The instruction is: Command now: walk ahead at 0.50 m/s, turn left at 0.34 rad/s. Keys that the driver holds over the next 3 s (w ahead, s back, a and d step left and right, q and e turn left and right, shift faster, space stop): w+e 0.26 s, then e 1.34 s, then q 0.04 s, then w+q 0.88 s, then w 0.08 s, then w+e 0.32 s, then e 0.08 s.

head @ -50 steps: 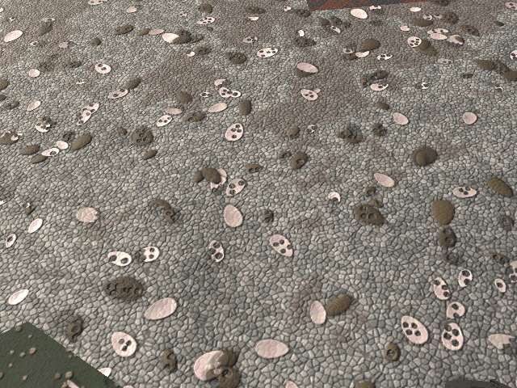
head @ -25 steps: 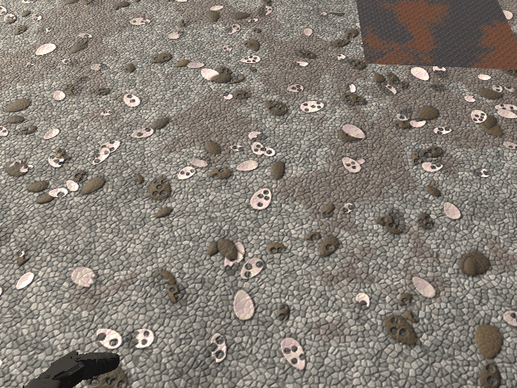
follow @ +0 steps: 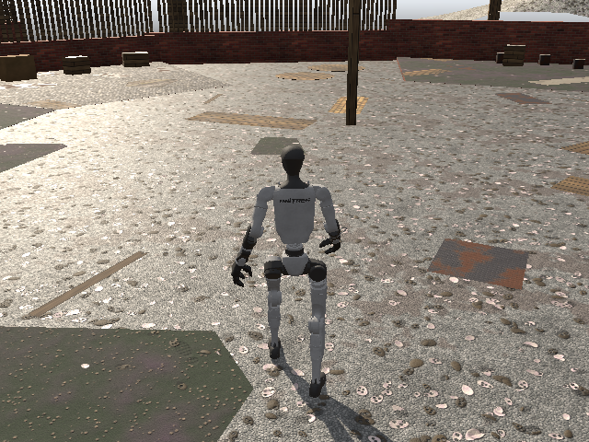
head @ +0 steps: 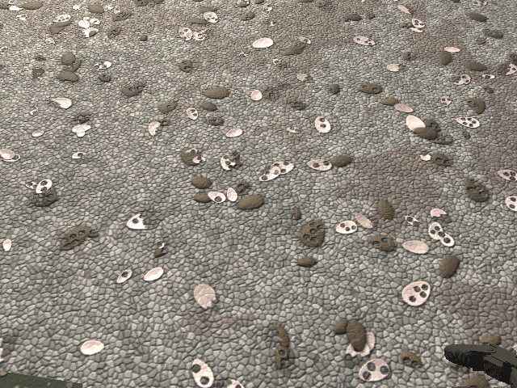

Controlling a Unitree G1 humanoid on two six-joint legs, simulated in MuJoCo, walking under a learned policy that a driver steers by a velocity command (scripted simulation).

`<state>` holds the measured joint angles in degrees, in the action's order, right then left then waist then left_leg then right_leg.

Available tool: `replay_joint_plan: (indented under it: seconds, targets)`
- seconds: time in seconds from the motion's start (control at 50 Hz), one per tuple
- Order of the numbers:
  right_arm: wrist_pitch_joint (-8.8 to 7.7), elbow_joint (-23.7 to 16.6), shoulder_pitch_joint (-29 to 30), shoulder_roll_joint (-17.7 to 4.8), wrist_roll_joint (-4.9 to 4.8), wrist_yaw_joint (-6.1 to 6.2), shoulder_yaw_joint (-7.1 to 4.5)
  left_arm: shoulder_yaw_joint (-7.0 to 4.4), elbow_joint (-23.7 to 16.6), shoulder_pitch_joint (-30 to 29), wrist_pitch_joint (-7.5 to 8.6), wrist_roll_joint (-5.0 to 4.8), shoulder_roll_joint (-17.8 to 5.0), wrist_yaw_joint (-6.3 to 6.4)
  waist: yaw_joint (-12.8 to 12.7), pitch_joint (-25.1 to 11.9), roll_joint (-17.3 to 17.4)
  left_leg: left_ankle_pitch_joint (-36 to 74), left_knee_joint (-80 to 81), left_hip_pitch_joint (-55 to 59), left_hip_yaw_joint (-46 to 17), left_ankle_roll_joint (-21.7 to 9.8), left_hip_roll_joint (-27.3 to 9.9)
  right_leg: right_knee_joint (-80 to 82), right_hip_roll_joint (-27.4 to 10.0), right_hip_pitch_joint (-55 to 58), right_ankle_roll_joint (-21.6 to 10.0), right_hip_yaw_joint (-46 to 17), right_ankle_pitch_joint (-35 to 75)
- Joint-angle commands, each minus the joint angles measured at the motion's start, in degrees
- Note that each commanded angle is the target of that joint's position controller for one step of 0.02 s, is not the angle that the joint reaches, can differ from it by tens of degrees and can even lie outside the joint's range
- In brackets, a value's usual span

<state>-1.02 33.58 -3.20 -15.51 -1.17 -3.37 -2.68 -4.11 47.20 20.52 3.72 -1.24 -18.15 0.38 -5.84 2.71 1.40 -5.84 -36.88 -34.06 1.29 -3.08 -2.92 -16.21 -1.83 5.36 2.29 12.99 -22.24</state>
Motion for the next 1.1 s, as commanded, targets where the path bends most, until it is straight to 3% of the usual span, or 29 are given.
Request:
replay_joint_plan:
  seconds: [0.02,0.04,0.06,0.08,0.1,0.12,0.14,0.16,0.24,0.3,0.36,0.4,0.46,0.52,0.54,0.56,0.58,0.6,0.64,0.68,0.76,0.86,0.94,0.98,1.0,1.02,1.04,1.06,1.1]
  targets:
    - [-0.75,-2.76,-7.00,-7.00,0.40,0.34,-3.23,-2.45,-1.64,-0.83,-0.23,-1.01,-11.55,0.22,9.57,-5.35,-5.61,-2.53,5.46,17.97,3.62,-4.60,5.82,-12.76,-13.67,-3.69,-8.47,-3.59,60.00]
    - [-0.47,-0.13,-16.22,-10.14,0.28,1.31,-4.83,-1.56,-1.61,-0.73,-0.07,-0.59,-9.88,0.33,14.24,-9.80,-4.30,1.06,6.76,33.68,1.14,-6.21,5.21,-24.63,-11.53,-12.75,-6.81,-2.44,53.82]
    - [-0.39,0.99,-21.95,-17.03,0.95,2.45,-6.00,0.92,-4.02,3.24,0.67,1.69,-2.97,-0.37,12.28,-18.01,9.40,1.17,5.59,57.34,-23.64,-13.33,-11.95,-48.12,-4.53,-36.38,-3.38,-2.75,11.61]
    - [-0.97,0.01,-22.84,-15.35,0.87,2.42,-5.02,1.43,-3.08,4.07,2.00,0.34,-3.50,-0.89,12.79,-28.60,9.82,-6.14,15.32,60.14,-45.67,-19.60,-21.55,-60.59,1.97,-43.67,-2.78,-15.15,-13.04]
    - [-1.66,0.73,-20.52,-11.85,1.23,1.96,-3.87,-0.42,-4.52,-3.08,2.43,-2.19,-8.93,-1.20,14.35,-20.37,3.56,-6.79,17.58,53.12,-36.69,-15.92,-19.28,-63.00,-0.68,-48.14,-3.28,-18.99,-9.52]
    - [-2.12,1.62,-17.43,-10.46,1.11,1.92,-3.37,-0.19,-6.05,-6.47,2.57,-2.64,-8.10,-1.16,12.33,-12.19,3.74,-4.22,18.66,44.02,-27.19,-13.49,-16.84,-59.73,-3.03,-48.98,-3.68,-17.76,-4.59]
    - [-2.56,2.23,-13.86,-8.15,1.00,1.85,-2.67,-0.13,-5.56,-7.05,2.30,-1.33,-7.11,-0.76,9.78,-7.97,1.87,-1.32,20.13,36.49,-21.17,-11.55,-14.09,-55.72,-5.33,-47.02,-3.35,-17.34,-0.24]
    - [-3.10,2.23,-11.15,-6.06,1.24,1.74,-2.10,-0.47,-4.82,-5.38,1.52,-0.57,-6.97,-0.63,7.53,-5.73,3.42,1.23,22.24,30.98,-16.26,-10.35,-11.88,-52.94,-6.74,-43.57,-2.92,-17.96,3.39]
    - [-5.38,4.44,-8.95,-5.64,2.17,2.00,-2.41,-0.29,-2.98,-2.16,-1.18,-0.70,-3.53,-0.31,4.59,-2.83,2.46,7.86,28.32,23.78,-6.26,-9.71,-10.46,-49.44,-6.73,-40.40,-0.82,-19.13,11.28]
    - [-5.44,6.20,-9.01,-5.88,2.66,3.01,-2.45,-0.21,-4.33,-5.74,-1.02,0.04,-2.39,-0.28,4.88,-0.24,1.85,19.56,28.03,24.58,0.97,-8.14,-8.96,-40.15,-5.15,-42.89,0.19,-19.39,19.25]
    - [-4.66,6.84,-8.58,-7.28,2.21,4.16,-2.64,0.70,-6.29,-11.12,-0.41,0.89,-0.11,-1.53,6.86,0.38,1.72,25.83,26.49,24.44,7.27,-6.17,-7.33,-26.90,-3.39,-38.24,-0.12,-14.12,28.60]
    - [-3.75,7.99,-10.50,-8.51,1.70,4.80,-2.99,0.88,-8.08,-13.63,-0.48,0.95,0.27,-2.59,8.11,-0.15,1.45,28.19,24.51,28.28,7.57,-6.17,-9.18,-22.58,-2.77,-38.19,-0.72,-12.77,29.10]
    - [-1.85,8.54,-10.27,-9.99,0.47,5.54,-3.69,0.00,-10.19,-13.52,-0.83,1.02,-1.87,-4.07,7.22,-1.46,2.84,32.93,18.53,34.61,7.41,-5.21,-11.86,-19.61,-1.59,-38.72,-3.11,-11.70,21.78]
    - [-0.24,7.52,-7.59,-10.20,-0.43,6.42,-3.93,-2.39,-8.85,-2.73,-0.93,1.32,-6.28,-4.20,1.12,-7.46,1.94,39.82,-0.33,34.00,8.90,-1.96,-9.42,-14.05,3.72,-25.49,-6.97,-8.75,19.16]
    - [-0.47,7.18,-9.73,-9.12,0.27,6.30,-3.40,-3.72,-8.48,1.40,-0.82,1.56,-10.15,-2.96,-0.60,-11.05,-4.37,26.13,-14.54,26.69,9.69,1.69,-4.77,-10.29,1.29,-14.14,-9.50,-14.83,39.10]
    - [-0.95,5.68,-16.06,-2.08,3.97,5.45,-1.36,-4.23,-9.71,-0.16,-1.13,1.77,-15.22,-1.69,5.99,-16.09,-18.88,-29.35,-34.41,6.70,7.96,6.01,4.79,-16.74,-12.87,2.89,-18.38,-34.48,70.37]
    - [-1.65,5.96,-18.08,-4.82,2.65,4.34,-0.96,-3.55,-12.12,-0.04,-0.74,2.47,-14.09,-2.07,4.16,-28.80,-15.09,-36.35,-46.80,-0.51,-5.77,7.19,9.31,-10.89,-20.39,10.23,-28.30,-53.37,60.51]
    - [-1.63,5.72,-13.07,-8.90,0.64,3.89,-1.96,-3.17,-13.46,-3.41,-0.91,1.93,-11.00,-2.34,2.11,-25.71,-6.84,-30.87,-47.06,-3.30,-9.13,6.00,5.75,-8.06,-17.56,6.80,-25.91,-47.57,48.76]
    - [-0.68,4.83,-7.36,-8.22,1.24,4.94,-1.94,-1.92,-13.88,-8.81,-1.73,0.04,-6.69,-1.56,4.35,-13.37,-0.28,-22.52,-38.81,-4.76,-7.84,5.64,1.97,-4.91,-12.22,-7.43,-20.00,-38.86,33.18]
    - [0.61,4.59,-7.65,-8.23,1.57,5.40,-2.24,-1.69,-14.63,-11.21,-2.58,1.01,-6.15,-0.86,6.97,-9.56,-3.65,-19.42,-31.32,1.65,-7.39,5.69,1.55,-2.25,-8.72,-18.11,-17.72,-35.61,28.30]
    - [1.00,5.58,-8.17,-5.55,1.79,6.00,-1.48,-2.73,-14.89,-10.55,-3.40,1.34,-8.52,0.46,6.77,-11.28,-5.96,-16.78,-19.35,5.24,-6.44,7.79,3.31,-2.85,-6.60,-20.73,-16.93,-33.40,30.47]
    - [1.18,5.14,-5.14,-5.76,1.34,5.74,-1.65,-2.92,-16.01,-12.23,-5.16,1.02,-8.60,1.50,5.43,-9.96,-9.17,-11.57,-10.62,7.75,-7.39,8.16,4.09,-1.73,-4.23,-23.88,-14.17,-36.63,9.32]
    - [-0.34,4.84,-4.79,-6.35,0.87,4.91,-2.07,-2.95,-16.31,-11.55,-5.95,0.98,-8.13,1.28,4.55,-9.44,-11.36,-12.93,-1.40,10.87,-7.37,6.63,5.02,-3.82,-4.44,-20.98,-13.40,-41.39,9.66]
    - [-1.04,5.85,-8.00,-6.55,0.71,4.36,-2.57,-2.81,-16.64,-12.63,-6.42,0.28,-7.70,1.37,6.75,-9.22,-11.37,-7.32,10.27,17.41,-6.05,4.87,5.09,-6.69,-2.73,-21.76,-11.60,-41.85,11.62]
    - [-1.15,6.21,-9.59,-8.73,1.22,4.40,-3.34,-2.43,-16.57,-11.35,-6.52,0.04,-6.38,1.45,6.90,-9.40,-8.74,-4.28,15.29,23.02,-8.85,2.98,0.38,-10.28,-0.06,-25.19,-9.14,-39.74,7.21]
    - [-0.69,5.40,-8.64,-13.68,2.52,4.73,-4.33,-1.77,-16.96,-9.09,-6.45,0.25,-3.63,1.25,4.47,-8.94,4.72,-0.88,18.99,27.49,-21.48,-2.86,-12.46,-22.29,6.64,-33.44,-5.51,-30.11,-5.46]
    - [-0.44,5.49,-8.09,-14.44,4.42,4.53,-4.63,-2.75,-18.55,-10.59,-5.60,0.30,-6.57,1.06,4.68,-6.42,16.59,6.84,21.42,23.49,-32.53,-11.22,-19.65,-35.84,11.00,-40.62,-2.57,-22.14,-13.97]
    - [-0.56,3.73,-4.97,-11.04,4.02,4.80,-3.75,-3.96,-16.99,-8.77,-5.31,0.95,-10.32,0.91,4.17,-6.27,10.72,8.20,20.19,22.70,-29.22,-11.88,-19.51,-45.38,7.43,-40.55,-0.87,-23.40,-10.75]
    - [-0.21,2.72,-1.43,-7.52,2.21,5.41,-2.81,-4.11,-13.92,-6.39,-6.38,0.49,-8.84,1.21,3.32,-5.40,5.46,6.55,17.88,23.47,-18.03,-6.92,-12.34,-52.17,6.62,-40.97,1.09,-21.47,-4.09]
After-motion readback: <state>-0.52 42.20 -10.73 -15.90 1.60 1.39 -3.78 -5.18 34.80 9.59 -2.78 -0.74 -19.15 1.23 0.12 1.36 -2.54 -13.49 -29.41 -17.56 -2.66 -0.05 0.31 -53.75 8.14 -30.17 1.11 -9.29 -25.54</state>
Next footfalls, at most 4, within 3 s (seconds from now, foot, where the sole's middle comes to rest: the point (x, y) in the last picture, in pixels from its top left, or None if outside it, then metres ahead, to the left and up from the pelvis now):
0.04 left None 0.19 0.11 -0.76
0.54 right None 0.44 -0.12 -0.76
1.00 left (251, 366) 0.49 0.10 -0.76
1.44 right None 0.31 -0.10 -0.76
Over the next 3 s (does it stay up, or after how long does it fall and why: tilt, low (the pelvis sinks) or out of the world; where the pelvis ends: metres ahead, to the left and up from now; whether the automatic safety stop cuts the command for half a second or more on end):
stays up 0.85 -0.27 0.01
